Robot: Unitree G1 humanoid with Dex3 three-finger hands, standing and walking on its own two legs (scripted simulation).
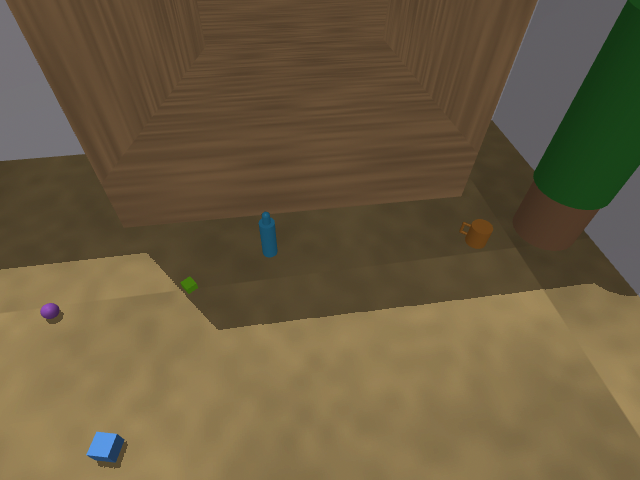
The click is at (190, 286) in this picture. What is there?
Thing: small box
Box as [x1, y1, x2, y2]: [180, 276, 197, 293]
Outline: 189,276 180,282 188,293 197,287 196,283
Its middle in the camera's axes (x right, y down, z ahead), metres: -0.49 +0.16 +1.49
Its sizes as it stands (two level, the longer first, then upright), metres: 0.046 0.042 0.031
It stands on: the floor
